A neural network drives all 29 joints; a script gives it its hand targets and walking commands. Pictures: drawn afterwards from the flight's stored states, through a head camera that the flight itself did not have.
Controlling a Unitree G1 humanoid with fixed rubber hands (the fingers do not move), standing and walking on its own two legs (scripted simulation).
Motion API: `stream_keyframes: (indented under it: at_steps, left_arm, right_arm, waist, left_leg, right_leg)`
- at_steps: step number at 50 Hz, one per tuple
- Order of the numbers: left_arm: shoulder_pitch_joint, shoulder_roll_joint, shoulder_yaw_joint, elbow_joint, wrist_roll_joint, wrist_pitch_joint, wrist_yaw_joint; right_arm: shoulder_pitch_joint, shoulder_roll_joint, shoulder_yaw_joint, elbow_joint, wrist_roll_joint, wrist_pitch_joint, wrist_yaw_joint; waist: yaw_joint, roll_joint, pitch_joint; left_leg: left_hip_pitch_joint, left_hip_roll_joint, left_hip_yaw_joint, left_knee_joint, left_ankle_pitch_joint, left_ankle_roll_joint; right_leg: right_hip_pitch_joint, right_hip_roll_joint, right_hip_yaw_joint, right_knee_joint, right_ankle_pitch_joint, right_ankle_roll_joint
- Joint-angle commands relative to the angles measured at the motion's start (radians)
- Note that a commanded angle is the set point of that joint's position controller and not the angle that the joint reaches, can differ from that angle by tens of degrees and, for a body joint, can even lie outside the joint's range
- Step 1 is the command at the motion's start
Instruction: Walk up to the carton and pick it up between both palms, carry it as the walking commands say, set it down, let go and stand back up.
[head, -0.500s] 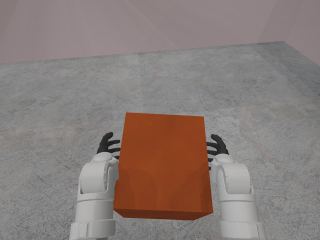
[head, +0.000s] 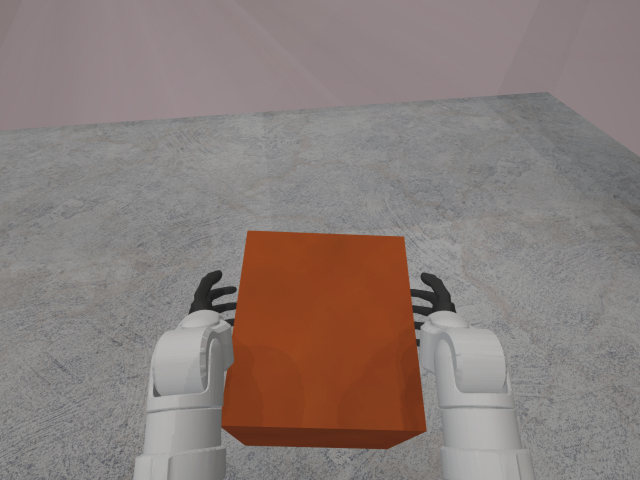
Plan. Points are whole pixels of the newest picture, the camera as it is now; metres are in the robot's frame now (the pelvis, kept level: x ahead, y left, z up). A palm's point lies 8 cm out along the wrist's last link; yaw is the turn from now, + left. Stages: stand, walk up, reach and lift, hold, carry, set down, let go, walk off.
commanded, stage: carry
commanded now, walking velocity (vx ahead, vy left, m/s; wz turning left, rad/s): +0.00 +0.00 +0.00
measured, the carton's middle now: (321, 345) +0.31 +0.00 +0.00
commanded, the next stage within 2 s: none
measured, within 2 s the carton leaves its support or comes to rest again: neither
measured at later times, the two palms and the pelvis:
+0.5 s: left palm (232, 340) +0.29 +0.11 +0.05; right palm (460, 354) +0.26 -0.17 +0.05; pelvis -0.02 +0.00 -0.02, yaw -6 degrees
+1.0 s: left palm (348, 358) +0.26 -0.03 +0.06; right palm (623, 454) +0.14 -0.29 +0.06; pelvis -0.08 -0.04 -0.02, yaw -23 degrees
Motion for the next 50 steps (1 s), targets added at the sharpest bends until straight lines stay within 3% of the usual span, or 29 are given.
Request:
stream_keyframes:
  at_steps: [1, 2, 3, 4, 5, 6, 8, 10, 13, 16, 17, 18, 20, 22, 25, 26, 27, 28, 31, 34, 36, 37, 38, 40, 41, 44, 48, 49, 50]
  left_arm:
    - [-0.834, -0.859, -0.490, 0.164, -0.341, -0.076, -0.407]
    - [-0.534, -1.016, -0.616, -0.043, -0.399, -0.022, -0.411]
    - [-0.856, -0.977, -0.646, -0.069, -0.472, -0.042, -0.407]
    - [-0.487, -1.025, -0.574, 0.044, -0.390, -0.011, -0.416]
    - [-0.511, -0.995, -0.454, 0.207, -0.295, -0.053, -0.422]
    - [-0.645, -1.069, -0.632, -0.060, -0.449, -0.028, -0.415]
    - [-0.917, -1.021, -0.721, -0.163, -0.526, 0.004, -0.399]
    - [-0.988, -0.987, -0.706, -0.093, -0.530, 0.051, -0.385]
    - [-0.667, -1.002, -0.655, 0.051, -0.499, 0.107, -0.400]
    - [-0.713, -1.092, -0.671, -0.045, -0.535, 0.111, -0.419]
    - [-0.607, -1.105, -0.670, -0.042, -0.527, 0.111, -0.422]
    - [-0.692, -1.105, -0.668, -0.058, -0.546, 0.099, -0.426]
    - [-0.684, -1.137, -0.688, -0.134, -0.542, 0.087, -0.430]
    - [-0.672, -1.097, -0.677, -0.152, -0.509, 0.101, -0.425]
    - [-0.632, -1.072, -0.676, -0.255, -0.487, 0.081, -0.392]
    - [-0.636, -1.075, -0.696, -0.338, -0.485, 0.072, -0.381]
    - [-0.649, -1.047, -0.711, -0.413, -0.498, 0.074, -0.374]
    - [-0.613, -1.075, -0.725, -0.356, -0.487, 0.082, -0.373]
    - [-0.559, -1.041, -0.706, -0.359, -0.491, 0.076, -0.380]
    - [-0.493, -1.033, -0.716, -0.335, -0.470, 0.081, -0.381]
    - [-0.462, -1.004, -0.698, -0.303, -0.474, 0.079, -0.398]
    - [-0.488, -1.034, -0.729, -0.345, -0.488, 0.068, -0.398]
    - [-0.541, -1.065, -0.695, -0.324, -0.468, 0.069, -0.396]
    - [-0.550, -1.054, -0.678, -0.311, -0.451, 0.076, -0.396]
    - [-0.499, -1.015, -0.653, -0.322, -0.434, 0.078, -0.394]
    - [-0.497, -1.062, -0.659, -0.271, -0.434, 0.084, -0.378]
    - [-0.543, -1.056, -0.705, -0.378, -0.445, 0.072, -0.367]
    - [-0.566, -1.067, -0.722, -0.394, -0.442, 0.084, -0.364]
    - [-0.536, -1.067, -0.727, -0.349, -0.461, 0.095, -0.371]
  right_arm:
    - [-0.882, 0.893, 0.492, 0.138, 0.318, -0.089, 0.428]
    - [-0.548, 1.033, 0.558, -0.002, 0.380, -0.032, 0.445]
    - [-0.929, 0.998, 0.641, -0.103, 0.453, -0.064, 0.434]
    - [-0.559, 1.031, 0.556, 0.010, 0.365, -0.031, 0.440]
    - [-0.560, 0.996, 0.435, 0.184, 0.271, -0.074, 0.447]
    - [-0.708, 1.059, 0.619, -0.099, 0.418, -0.044, 0.444]
    - [-1.003, 1.024, 0.683, -0.203, 0.485, -0.018, 0.429]
    - [-1.020, 1.006, 0.623, -0.065, 0.465, 0.032, 0.413]
    - [-0.654, 0.979, 0.522, 0.054, 0.366, 0.068, 0.409]
    - [-0.621, 1.053, 0.508, -0.017, 0.325, 0.067, 0.409]
    - [-0.631, 1.029, 0.512, -0.102, 0.329, 0.060, 0.407]
    - [-0.746, 1.017, 0.580, -0.186, 0.357, 0.055, 0.397]
    - [-0.751, 1.051, 0.615, -0.297, 0.385, 0.060, 0.404]
    - [-0.715, 1.059, 0.610, -0.258, 0.401, 0.065, 0.408]
    - [-0.708, 1.065, 0.655, -0.317, 0.472, 0.048, 0.428]
    - [-0.685, 1.085, 0.671, -0.307, 0.484, 0.047, 0.441]
    - [-0.617, 1.081, 0.648, -0.302, 0.469, 0.037, 0.436]
    - [-0.631, 1.085, 0.624, -0.345, 0.446, 0.033, 0.433]
    - [-0.597, 1.060, 0.637, -0.364, 0.434, 0.047, 0.427]
    - [-0.524, 1.022, 0.642, -0.331, 0.415, 0.056, 0.426]
    - [-0.524, 1.022, 0.661, -0.316, 0.407, 0.061, 0.427]
    - [-0.517, 1.026, 0.672, -0.359, 0.414, 0.056, 0.434]
    - [-0.622, 1.053, 0.687, -0.407, 0.429, 0.062, 0.427]
    - [-0.639, 1.047, 0.676, -0.376, 0.450, 0.065, 0.423]
    - [-0.636, 1.035, 0.704, -0.400, 0.469, 0.063, 0.426]
    - [-0.620, 1.008, 0.661, -0.374, 0.439, 0.076, 0.426]
    - [-0.539, 1.052, 0.643, -0.285, 0.416, 0.076, 0.438]
    - [-0.556, 1.058, 0.642, -0.322, 0.435, 0.074, 0.445]
    - [-0.509, 1.042, 0.630, -0.310, 0.423, 0.062, 0.440]
  waist:
    - [0.016, -0.068, -0.346]
    - [0.017, -0.008, -0.384]
    - [0.022, -0.029, -0.358]
    - [0.019, -0.027, -0.383]
    - [0.016, -0.011, -0.399]
    - [0.022, -0.069, -0.398]
    - [0.022, -0.025, -0.399]
    - [0.024, 0.061, -0.356]
    - [0.016, 0.229, -0.302]
    - [0.018, 0.238, -0.398]
    - [0.017, 0.180, -0.409]
    - [0.025, 0.009, -0.418]
    - [0.026, -0.315, -0.323]
    - [0.025, -0.162, -0.355]
    - [0.004, -0.093, -0.457]
    - [-0.013, 0.103, -0.543]
    - [0.005, 0.393, -0.531]
    - [0.003, 0.399, -0.487]
    - [0.010, 0.219, -0.442]
    - [0.017, 0.281, -0.472]
    - [0.030, -0.160, -0.533]
    - [0.032, -0.292, -0.506]
    - [0.038, -0.297, -0.489]
    - [0.036, -0.105, -0.431]
    - [0.032, -0.143, -0.470]
    - [0.026, -0.178, -0.492]
    - [0.018, -0.221, -0.549]
    - [-0.014, -0.114, -0.547]
    - [-0.014, 0.178, -0.587]
  left_leg:
    - [0.113, 0.025, -0.014, -0.032, 0.055, 0.058]
    - [0.157, 0.036, -0.008, -0.043, 0.078, 0.052]
    - [0.129, 0.034, -0.033, -0.032, 0.057, 0.060]
    - [0.118, 0.040, -0.023, -0.015, 0.110, 0.050]
    - [0.136, 0.062, -0.037, -0.018, 0.195, 0.065]
    - [0.142, 0.052, -0.037, -0.012, 0.160, 0.073]
    - [0.165, 0.114, -0.047, 0.018, 0.268, 0.072]
    - [0.155, 0.215, -0.131, -0.012, 0.260, 0.108]
    - [0.207, 0.379, -0.237, -0.076, 0.408, 0.212]
    - [0.164, 0.322, -0.133, 0.015, 0.404, 0.138]
    - [0.117, 0.283, -0.098, 0.050, 0.347, 0.094]
    - [0.050, 0.251, -0.059, 0.173, 0.309, 0.055]
    - [-0.245, 0.037, 0.136, 0.365, -0.306, -0.049]
    - [-0.133, 0.017, 0.133, 0.314, -0.311, -0.038]
    - [0.239, 0.061, 0.127, -0.045, -0.061, 0.001]
    - [0.418, 0.328, -0.135, -0.054, 0.271, 0.100]
    - [0.433, 0.509, -0.339, -0.063, 0.564, 0.230]
    - [0.329, 0.497, -0.318, -0.071, 0.513, 0.249]
    - [0.138, 0.400, -0.062, -0.024, 0.423, 0.121]
    - [0.184, 0.338, 0.048, 0.173, 0.555, 0.054]
    - [-0.134, 0.180, 0.102, 0.346, 0.060, -0.039]
    - [-0.285, 0.089, 0.111, 0.440, -0.357, -0.048]
    - [-0.321, 0.062, 0.079, 0.531, -0.397, -0.059]
    - [-0.351, 0.086, 0.070, 0.555, -0.353, -0.080]
    - [-0.357, 0.066, 0.066, 0.535, -0.336, -0.076]
    - [-0.240, 0.064, 0.067, 0.386, -0.306, -0.073]
    - [0.047, 0.014, 0.070, 0.056, -0.162, -0.019]
    - [0.281, 0.106, 0.036, -0.113, -0.017, 0.033]
    - [0.480, 0.368, -0.235, -0.119, 0.357, 0.131]
  right_leg:
    - [0.105, -0.188, 0.160, -0.207, 0.205, -0.010]
    - [0.124, -0.181, 0.152, -0.177, 0.222, -0.007]
    - [0.121, -0.182, 0.176, -0.187, 0.250, -0.006]
    - [0.167, -0.182, 0.138, -0.154, 0.285, 0.000]
    - [0.213, -0.182, 0.107, -0.121, 0.437, -0.002]
    - [0.187, -0.185, 0.128, -0.106, 0.394, 0.001]
    - [0.086, -0.162, 0.135, -0.045, 0.352, 0.010]
    - [-0.030, -0.124, 0.105, 0.032, 0.184, 0.050]
    - [-0.177, -0.064, 0.040, 0.177, -0.217, 0.085]
    - [-0.011, -0.086, 0.036, -0.016, -0.096, 0.070]
    - [0.046, -0.070, 0.062, -0.053, -0.066, 0.066]
    - [0.134, -0.125, 0.176, -0.149, 0.058, 0.023]
    - [0.172, -0.320, 0.404, -0.135, 0.549, -0.086]
    - [0.103, -0.261, 0.287, -0.172, 0.449, -0.102]
    - [-0.007, -0.172, 0.205, -0.065, 0.548, 0.017]
    - [-0.150, -0.117, 0.121, 0.202, 0.357, 0.074]
    - [-0.244, -0.028, 0.004, 0.311, -0.220, 0.111]
    - [-0.196, -0.115, 0.095, 0.337, -0.250, 0.087]
    - [-0.007, -0.090, 0.043, 0.142, -0.112, 0.059]
    - [0.143, -0.089, 0.018, -0.115, 0.025, 0.043]
    - [0.391, -0.262, 0.300, -0.088, 0.447, -0.052]
    - [0.426, -0.326, 0.401, -0.094, 0.596, -0.131]
    - [0.419, -0.326, 0.407, -0.133, 0.673, -0.168]
    - [0.446, -0.294, 0.347, -0.138, 0.511, -0.152]
    - [0.490, -0.283, 0.380, -0.110, 0.702, -0.128]
    - [0.427, -0.281, 0.337, -0.086, 0.724, -0.145]
    - [0.300, -0.226, 0.319, -0.105, 0.787, -0.084]
    - [0.089, -0.179, 0.231, -0.050, 0.587, -0.015]
    - [-0.093, -0.056, 0.091, 0.156, 0.296, 0.038]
